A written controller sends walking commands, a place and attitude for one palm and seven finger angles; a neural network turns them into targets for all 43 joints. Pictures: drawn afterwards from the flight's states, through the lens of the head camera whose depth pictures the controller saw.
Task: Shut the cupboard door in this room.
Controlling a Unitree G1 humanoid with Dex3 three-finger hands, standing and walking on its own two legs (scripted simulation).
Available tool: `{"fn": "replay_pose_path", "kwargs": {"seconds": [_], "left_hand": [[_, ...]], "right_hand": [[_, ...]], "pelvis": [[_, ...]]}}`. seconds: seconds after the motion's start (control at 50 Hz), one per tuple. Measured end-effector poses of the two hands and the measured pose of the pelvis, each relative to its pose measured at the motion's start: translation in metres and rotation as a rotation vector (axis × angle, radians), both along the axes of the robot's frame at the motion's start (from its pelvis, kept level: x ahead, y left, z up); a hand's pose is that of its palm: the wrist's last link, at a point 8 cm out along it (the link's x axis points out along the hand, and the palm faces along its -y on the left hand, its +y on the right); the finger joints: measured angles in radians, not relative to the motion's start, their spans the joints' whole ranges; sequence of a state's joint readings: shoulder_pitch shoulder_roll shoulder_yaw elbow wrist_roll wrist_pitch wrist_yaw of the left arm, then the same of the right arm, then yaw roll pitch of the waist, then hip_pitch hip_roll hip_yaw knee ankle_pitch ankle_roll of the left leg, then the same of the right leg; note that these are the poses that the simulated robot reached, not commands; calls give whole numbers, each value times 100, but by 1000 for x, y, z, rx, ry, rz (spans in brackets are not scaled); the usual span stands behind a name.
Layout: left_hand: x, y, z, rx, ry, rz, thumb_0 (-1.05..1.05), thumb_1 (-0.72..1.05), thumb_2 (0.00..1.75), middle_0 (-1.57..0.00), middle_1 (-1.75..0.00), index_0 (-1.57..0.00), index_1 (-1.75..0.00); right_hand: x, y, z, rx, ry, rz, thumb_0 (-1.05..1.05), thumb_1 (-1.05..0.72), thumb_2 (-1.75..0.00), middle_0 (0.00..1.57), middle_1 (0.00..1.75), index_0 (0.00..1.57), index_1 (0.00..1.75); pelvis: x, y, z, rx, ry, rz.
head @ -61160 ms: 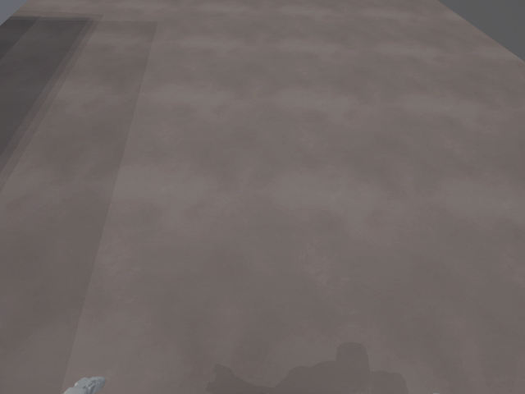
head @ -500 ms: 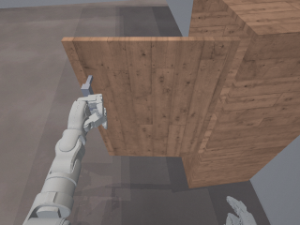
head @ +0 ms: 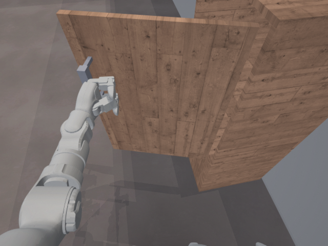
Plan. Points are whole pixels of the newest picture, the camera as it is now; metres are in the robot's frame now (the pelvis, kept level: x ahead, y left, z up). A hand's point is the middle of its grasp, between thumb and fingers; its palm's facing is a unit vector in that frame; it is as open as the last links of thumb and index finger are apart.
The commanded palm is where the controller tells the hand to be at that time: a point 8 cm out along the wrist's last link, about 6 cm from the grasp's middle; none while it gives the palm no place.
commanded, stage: push the door shut along its arc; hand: left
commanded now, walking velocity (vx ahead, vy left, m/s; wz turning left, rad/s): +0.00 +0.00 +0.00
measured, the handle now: (93, 84) +0.51 +0.18 +0.10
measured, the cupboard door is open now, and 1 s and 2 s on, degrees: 72 59 46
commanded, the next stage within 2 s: pull the fist back off the door in 1.08 s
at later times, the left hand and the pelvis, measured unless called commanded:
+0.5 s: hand (127, 84) +0.50 +0.08 +0.10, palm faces -0.33 -0.95 -0.01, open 3.1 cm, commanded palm +0.50 +0.14 +0.10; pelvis +0.00 +0.00 -0.01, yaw -1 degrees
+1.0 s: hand (135, 74) +0.53 +0.06 +0.11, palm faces -0.42 -0.91 +0.00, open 3.3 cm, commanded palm +0.56 +0.10 +0.10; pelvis +0.00 +0.00 -0.02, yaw +0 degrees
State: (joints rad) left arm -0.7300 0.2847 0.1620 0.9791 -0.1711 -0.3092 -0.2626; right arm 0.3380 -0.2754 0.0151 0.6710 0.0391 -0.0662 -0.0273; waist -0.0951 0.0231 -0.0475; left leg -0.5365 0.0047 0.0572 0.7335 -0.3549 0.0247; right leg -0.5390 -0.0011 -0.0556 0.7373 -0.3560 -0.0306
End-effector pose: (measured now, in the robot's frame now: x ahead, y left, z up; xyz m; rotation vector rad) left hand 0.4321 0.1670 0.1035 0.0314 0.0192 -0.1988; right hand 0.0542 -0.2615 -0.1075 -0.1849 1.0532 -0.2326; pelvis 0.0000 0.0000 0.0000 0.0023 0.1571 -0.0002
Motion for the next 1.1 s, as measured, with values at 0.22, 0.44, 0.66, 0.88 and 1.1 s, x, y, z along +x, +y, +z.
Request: {"fn": "replay_pose_path", "kwargs": {"seconds": [0.22,0.44,0.66,0.88,1.1], "left_hand": [[29,-7,2,1,3,-44,1,90,90,-130,-150,-130,-150],[54,-22,3,-5,20,-118,1,90,90,-130,-150,-130,-150],[77,-30,3,-11,41,-160,0,89,91,-130,-150,-130,-150],[95,-38,5,-11,61,-210,2,92,94,-130,-150,-130,-150],[116,-57,5,-10,66,-250,2,98,97,-130,-150,-130,-150]], "right_hand": [[-34,3,-4,-5,83,-52,1,-90,-90,21,30,20,30],[-55,-1,-4,-27,150,-74,1,-90,-90,21,30,20,30],[-69,-2,-5,-43,206,-88,1,-90,-90,21,30,20,30],[-79,-3,-8,-61,259,-84,1,-90,-90,21,30,20,30],[-90,-4,-13,-80,302,-88,1,-90,-90,21,30,20,30]], "pelvis": [[0,4,-4,-2,40,-14],[1,5,-8,-9,81,-11],[1,4,-12,-14,121,-10],[1,5,-18,-23,157,2],[-1,5,-26,-28,205,8]]}}
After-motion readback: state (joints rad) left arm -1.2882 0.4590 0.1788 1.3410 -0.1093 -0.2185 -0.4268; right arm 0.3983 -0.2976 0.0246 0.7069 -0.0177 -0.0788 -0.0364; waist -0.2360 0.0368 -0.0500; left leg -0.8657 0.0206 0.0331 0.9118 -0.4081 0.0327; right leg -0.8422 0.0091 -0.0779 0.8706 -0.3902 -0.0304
